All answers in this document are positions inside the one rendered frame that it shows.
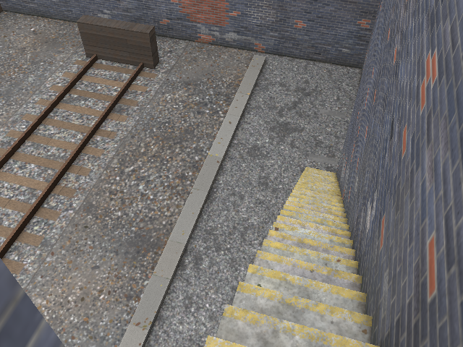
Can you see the stairs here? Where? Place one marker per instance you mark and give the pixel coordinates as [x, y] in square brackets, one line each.
[303, 289]

